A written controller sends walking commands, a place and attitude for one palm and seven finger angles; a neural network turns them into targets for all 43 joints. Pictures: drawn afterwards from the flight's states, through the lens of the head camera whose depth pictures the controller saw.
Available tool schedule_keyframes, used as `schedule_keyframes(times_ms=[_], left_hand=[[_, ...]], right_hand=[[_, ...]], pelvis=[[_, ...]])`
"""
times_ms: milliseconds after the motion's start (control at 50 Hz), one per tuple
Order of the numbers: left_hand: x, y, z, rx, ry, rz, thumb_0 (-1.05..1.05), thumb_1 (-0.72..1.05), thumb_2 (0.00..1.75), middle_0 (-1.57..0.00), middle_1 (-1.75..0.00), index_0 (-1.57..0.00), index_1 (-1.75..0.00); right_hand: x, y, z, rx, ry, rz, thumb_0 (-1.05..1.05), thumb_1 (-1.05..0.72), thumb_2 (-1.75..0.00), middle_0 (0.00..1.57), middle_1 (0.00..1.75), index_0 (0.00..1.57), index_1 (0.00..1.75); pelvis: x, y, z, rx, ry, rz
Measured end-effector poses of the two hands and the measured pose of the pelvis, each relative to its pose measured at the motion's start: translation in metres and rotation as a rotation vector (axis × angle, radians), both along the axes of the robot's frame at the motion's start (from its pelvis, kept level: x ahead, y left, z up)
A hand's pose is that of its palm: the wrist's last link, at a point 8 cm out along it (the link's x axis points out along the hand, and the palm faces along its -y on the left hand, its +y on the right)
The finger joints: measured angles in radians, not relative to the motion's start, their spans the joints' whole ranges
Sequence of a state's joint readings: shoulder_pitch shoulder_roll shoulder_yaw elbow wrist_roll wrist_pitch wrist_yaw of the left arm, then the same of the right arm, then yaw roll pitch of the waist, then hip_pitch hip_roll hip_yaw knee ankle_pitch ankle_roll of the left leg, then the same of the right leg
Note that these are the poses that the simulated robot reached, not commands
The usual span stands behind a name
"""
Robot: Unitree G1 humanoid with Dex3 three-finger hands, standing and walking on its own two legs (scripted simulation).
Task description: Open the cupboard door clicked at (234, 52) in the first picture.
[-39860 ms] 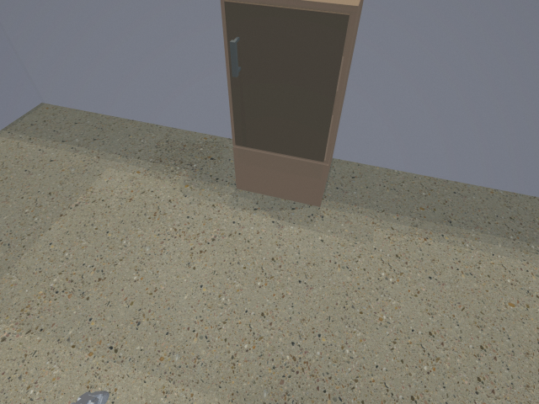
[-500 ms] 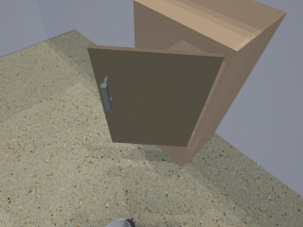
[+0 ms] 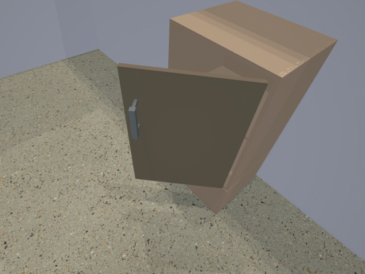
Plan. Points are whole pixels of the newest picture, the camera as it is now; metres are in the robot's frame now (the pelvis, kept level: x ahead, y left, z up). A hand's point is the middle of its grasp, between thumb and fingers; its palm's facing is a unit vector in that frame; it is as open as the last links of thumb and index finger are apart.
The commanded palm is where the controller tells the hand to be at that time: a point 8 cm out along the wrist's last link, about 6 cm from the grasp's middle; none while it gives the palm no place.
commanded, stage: come to a stop and stand still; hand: left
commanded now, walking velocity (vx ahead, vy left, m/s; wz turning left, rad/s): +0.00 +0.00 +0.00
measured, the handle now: (135, 119) +0.55 +0.20 -0.03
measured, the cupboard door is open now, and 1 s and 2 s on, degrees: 42 42 42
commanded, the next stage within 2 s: look again from close up in 0.14 s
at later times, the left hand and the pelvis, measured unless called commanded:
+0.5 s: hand out of the picture +0.00 +0.19 -0.18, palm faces +0.03 -0.98 -0.21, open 7.4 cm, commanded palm none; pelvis -0.02 +0.01 -0.01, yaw +0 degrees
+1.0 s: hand out of the picture -0.08 +0.18 -0.18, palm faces +0.02 -0.99 -0.16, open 7.4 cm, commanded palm none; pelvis -0.06 +0.02 +0.00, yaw -1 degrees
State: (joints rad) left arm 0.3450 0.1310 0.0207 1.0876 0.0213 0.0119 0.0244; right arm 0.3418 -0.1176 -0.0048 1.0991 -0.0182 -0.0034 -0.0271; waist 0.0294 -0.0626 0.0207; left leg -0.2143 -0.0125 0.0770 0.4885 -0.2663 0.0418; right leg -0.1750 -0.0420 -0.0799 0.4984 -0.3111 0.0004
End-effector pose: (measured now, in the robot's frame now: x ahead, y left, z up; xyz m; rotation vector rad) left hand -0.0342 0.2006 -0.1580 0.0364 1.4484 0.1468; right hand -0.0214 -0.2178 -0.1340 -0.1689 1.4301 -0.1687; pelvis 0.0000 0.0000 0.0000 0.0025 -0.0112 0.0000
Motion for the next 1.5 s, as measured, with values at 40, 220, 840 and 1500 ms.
schedule_keyframes(times_ms=[40,220,840,1500], left_hand=[[0.000,0.001,0.002,0.000,0.012,-0.005,0.01,0.91,0.90,-0.20,-0.30,-0.20,-0.30],[0.006,0.004,0.010,0.015,0.006,-0.019,0.01,0.91,0.90,-0.20,-0.30,-0.20,-0.30],[-0.013,0.039,0.011,0.082,-0.124,-0.084,0.01,0.91,0.90,-0.20,-0.30,-0.20,-0.30],[-0.045,0.025,-0.005,-0.019,0.052,-0.031,0.01,0.91,0.90,-0.20,-0.30,-0.20,-0.30]], right_hand=[[0.001,0.010,-0.002,0.018,0.001,-0.002,0.01,-0.91,-0.90,0.20,0.30,0.19,0.30],[-0.001,0.026,-0.007,0.054,0.012,-0.014,0.03,-0.93,-0.90,0.21,0.30,0.20,0.30],[0.001,0.004,-0.002,0.003,-0.176,0.004,0.01,-0.91,-0.90,0.20,0.30,0.20,0.30],[-0.012,0.031,-0.009,0.005,-0.143,-0.080,0.01,-0.90,-0.90,0.20,0.30,0.20,0.30]], pelvis=[[0.001,0.002,0.001,0.000,0.000,-0.001],[0.002,0.008,0.005,-0.001,-0.010,-0.003],[-0.050,0.018,-0.001,-0.014,-0.037,-0.016],[-0.024,0.031,-0.008,-0.016,-0.036,-0.042]])
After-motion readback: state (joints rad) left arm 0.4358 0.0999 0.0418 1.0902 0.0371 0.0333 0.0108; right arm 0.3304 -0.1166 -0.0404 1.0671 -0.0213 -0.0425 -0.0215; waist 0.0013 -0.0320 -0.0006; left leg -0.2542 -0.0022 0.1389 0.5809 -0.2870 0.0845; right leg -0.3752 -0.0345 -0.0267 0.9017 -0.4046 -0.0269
